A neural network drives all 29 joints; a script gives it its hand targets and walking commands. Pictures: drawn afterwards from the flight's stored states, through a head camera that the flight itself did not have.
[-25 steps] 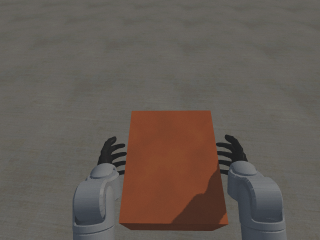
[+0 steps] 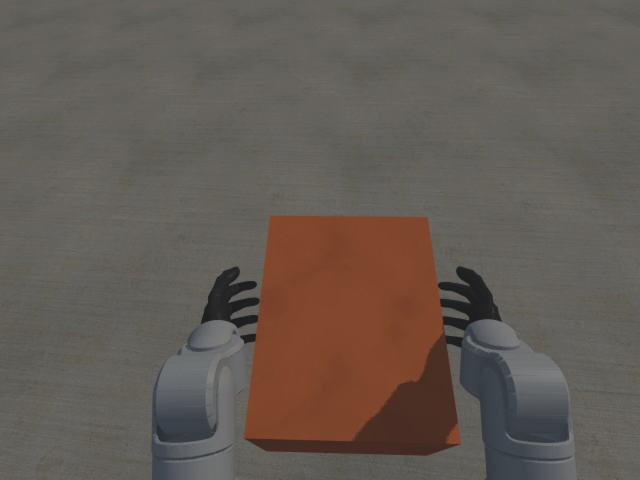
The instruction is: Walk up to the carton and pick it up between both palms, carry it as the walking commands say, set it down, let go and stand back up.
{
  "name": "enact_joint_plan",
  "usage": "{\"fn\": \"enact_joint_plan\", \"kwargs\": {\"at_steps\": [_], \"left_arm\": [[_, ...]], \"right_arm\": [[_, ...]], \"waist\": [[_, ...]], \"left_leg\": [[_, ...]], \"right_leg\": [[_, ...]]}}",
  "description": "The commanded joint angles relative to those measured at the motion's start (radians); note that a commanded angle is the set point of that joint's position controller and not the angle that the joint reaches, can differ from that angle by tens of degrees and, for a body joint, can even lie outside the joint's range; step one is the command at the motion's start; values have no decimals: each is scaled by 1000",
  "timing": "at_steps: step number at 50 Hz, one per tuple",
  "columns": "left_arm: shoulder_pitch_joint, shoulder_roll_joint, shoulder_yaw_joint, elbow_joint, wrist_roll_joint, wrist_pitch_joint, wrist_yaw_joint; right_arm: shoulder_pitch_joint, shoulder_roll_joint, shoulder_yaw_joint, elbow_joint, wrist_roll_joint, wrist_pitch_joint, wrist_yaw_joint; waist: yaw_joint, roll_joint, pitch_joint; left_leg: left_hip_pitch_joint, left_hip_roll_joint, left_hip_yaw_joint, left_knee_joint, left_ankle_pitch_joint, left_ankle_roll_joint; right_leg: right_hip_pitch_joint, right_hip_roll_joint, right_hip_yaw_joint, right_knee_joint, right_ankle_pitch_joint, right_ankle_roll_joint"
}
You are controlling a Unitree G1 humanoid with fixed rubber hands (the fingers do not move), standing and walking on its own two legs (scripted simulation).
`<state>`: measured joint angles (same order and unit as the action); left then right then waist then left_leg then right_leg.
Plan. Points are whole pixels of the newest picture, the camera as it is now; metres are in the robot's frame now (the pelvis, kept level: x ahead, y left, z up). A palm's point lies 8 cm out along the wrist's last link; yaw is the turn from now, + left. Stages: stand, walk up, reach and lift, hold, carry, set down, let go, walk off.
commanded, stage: carry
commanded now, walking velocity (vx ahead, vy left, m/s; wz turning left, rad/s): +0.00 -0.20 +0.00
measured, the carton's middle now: (347, 333) +0.32 +0.00 +0.02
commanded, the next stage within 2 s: none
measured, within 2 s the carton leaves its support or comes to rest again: neither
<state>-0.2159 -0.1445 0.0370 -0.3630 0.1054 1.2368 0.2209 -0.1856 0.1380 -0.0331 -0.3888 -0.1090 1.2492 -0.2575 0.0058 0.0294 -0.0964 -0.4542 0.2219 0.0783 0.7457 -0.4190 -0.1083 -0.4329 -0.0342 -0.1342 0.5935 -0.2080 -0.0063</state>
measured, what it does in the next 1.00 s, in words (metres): steps to the right: left foot, then right foot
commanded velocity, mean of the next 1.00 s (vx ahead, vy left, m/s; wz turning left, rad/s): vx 0.00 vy -0.20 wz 0.00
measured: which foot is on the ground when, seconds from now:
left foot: up 0.00-0.20, down 0.22-0.58, up 0.60-0.94, down 0.96-1.00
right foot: down 0.00-0.24, up 0.26-0.56, down 0.58-0.96, up 0.98-1.00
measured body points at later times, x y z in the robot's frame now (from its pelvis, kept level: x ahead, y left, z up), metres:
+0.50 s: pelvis -0.04 -0.11 +0.02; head -0.03 -0.09 +0.47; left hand +0.25 +0.04 +0.10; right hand +0.24 -0.25 +0.11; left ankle -0.04 +0.05 -0.72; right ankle -0.04 -0.28 -0.68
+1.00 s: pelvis -0.08 -0.26 +0.00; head -0.09 -0.23 +0.45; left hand +0.20 -0.09 +0.09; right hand +0.21 -0.38 +0.11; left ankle -0.09 -0.16 -0.72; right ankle -0.04 -0.30 -0.71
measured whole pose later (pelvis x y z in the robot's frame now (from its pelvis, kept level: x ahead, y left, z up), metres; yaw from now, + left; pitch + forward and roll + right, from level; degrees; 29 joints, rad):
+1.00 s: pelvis -0.08 -0.26 +0.00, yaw +3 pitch +5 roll +0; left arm -0.20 -0.14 0.07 -0.37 0.12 1.24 0.21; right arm -0.22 0.15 -0.02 -0.33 -0.11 1.26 -0.25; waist 0.00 -0.08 -0.12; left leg -0.36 0.05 0.17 0.61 -0.33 0.03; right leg -0.46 0.03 -0.19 0.66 -0.31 -0.07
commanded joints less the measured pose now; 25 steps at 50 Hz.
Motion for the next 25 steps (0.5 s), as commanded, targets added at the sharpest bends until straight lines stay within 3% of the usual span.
{"fn": "enact_joint_plan", "kwargs": {"at_steps": [1,2,3,4,6,7,8,9,10,11,12,13,14,15,16,17,18,19,20,21,22,24,25], "left_arm": [[-271,-974,-520,-72,-364,-5,-240],[-293,-971,-527,-68,-359,4,-243],[-348,-1000,-528,-100,-359,-7,-246],[-308,-1009,-506,-72,-356,-6,-245],[-322,-1056,-507,-90,-360,-28,-250],[-309,-1063,-525,-143,-376,-40,-247],[-293,-1067,-519,-126,-373,-40,-247],[-270,-1025,-512,-96,-343,-31,-233],[-311,-1017,-523,-110,-352,-27,-227],[-226,-957,-498,-21,-317,-3,-214],[-238,-922,-498,-39,-323,-5,-214],[-257,-939,-510,-23,-319,5,-213],[-292,-966,-535,-41,-332,6,-225],[-335,-1007,-559,-60,-348,-8,-237],[-429,-1060,-585,-118,-379,-17,-235],[-429,-1091,-601,-112,-393,-21,-238],[-445,-1070,-611,-127,-395,-23,-240],[-413,-1073,-621,-100,-404,-17,-239],[-441,-1055,-645,-158,-418,-30,-235],[-356,-1057,-624,-86,-405,-19,-236],[-341,-1044,-606,-91,-406,-14,-234],[-286,-995,-588,-57,-380,-1,-226],[-296,-988,-588,-91,-383,-4,-225]], "right_arm": [[-367,988,584,-102,395,-7,254],[-335,983,562,-48,383,-2,262],[-422,1022,594,-91,411,-13,269],[-425,1022,604,-117,415,-13,261],[-523,1055,636,-196,453,-36,265],[-495,1053,629,-229,462,-47,265],[-447,1054,615,-201,448,-46,262],[-416,1021,602,-159,444,-30,261],[-416,1037,599,-125,444,-20,265],[-335,957,547,-73,412,-5,263],[-313,941,524,-38,396,-4,265],[-315,943,515,-10,386,-3,263],[-363,968,533,-43,400,-22,268],[-385,994,544,-86,401,-31,276],[-419,1059,539,-66,404,-36,278],[-406,1053,521,-91,394,-40,279],[-396,1055,520,-54,391,-40,284],[-359,1016,478,-49,365,-44,271],[-365,1021,491,-88,374,-57,273],[-323,980,475,-100,359,-56,264],[-338,965,467,-116,365,-52,262],[-305,920,478,-104,354,-33,259],[-327,936,492,-112,364,-34,253]], "waist": [[-3,-237,-276],[-5,-150,-226],[-11,-195,-187],[-19,-278,-183],[-10,-217,-257],[-5,-141,-320],[-5,-156,-332],[-10,-108,-345],[-13,-118,-335],[-27,-70,-308],[-35,15,-304],[-22,244,-294],[-28,179,-244],[-28,111,-223],[-24,72,-177],[-25,53,-180],[-21,107,-152],[-25,170,-150],[-27,153,-186],[-28,188,-201],[-30,223,-223],[-32,211,-234],[-35,244,-253]], "left_leg": [[-106,-119,28,316,-242,28],[-104,-117,29,364,-180,52],[-123,-115,26,371,-129,51],[-138,-115,44,278,-81,52],[-86,-138,57,205,-42,67],[-39,-153,54,137,-52,72],[-12,-149,55,95,-32,81],[40,-157,59,-40,11,102],[87,-141,62,-209,101,108],[228,-71,14,-327,222,109],[385,70,-203,-387,257,144],[505,312,-433,-385,569,213],[374,346,-452,-377,603,315],[316,308,-369,-395,497,301],[297,260,-281,-407,435,264],[308,195,-169,-390,460,221],[264,149,-106,-386,407,189],[271,129,-76,-395,402,167],[321,101,-66,-365,473,151],[351,110,-50,-342,596,161],[330,132,-65,-350,599,177],[343,92,-14,-300,680,159],[351,112,-16,-288,681,150]], "right_leg": [[273,-261,298,-159,498,-173],[184,-246,241,-193,291,-176],[174,-209,182,-185,225,-167],[221,-167,150,-172,229,-129],[255,-179,149,-150,255,-153],[269,-193,168,-126,302,-169],[255,-182,162,-132,277,-163],[261,-195,188,-115,322,-164],[263,-190,192,-94,288,-162],[128,-160,145,-47,222,-119],[-64,-101,116,53,95,-53],[-271,-31,74,226,-244,3],[-248,-46,161,363,-299,15],[-258,-43,173,451,-249,27],[-267,-52,197,469,-203,26],[-260,-26,155,445,-176,34],[-214,-27,146,422,-162,42],[-212,4,101,419,-158,56],[-186,13,100,380,-179,57],[-183,20,78,359,-191,73],[-153,9,59,315,-200,75],[-82,41,-18,173,-226,86],[-55,37,-12,115,-207,84]]}}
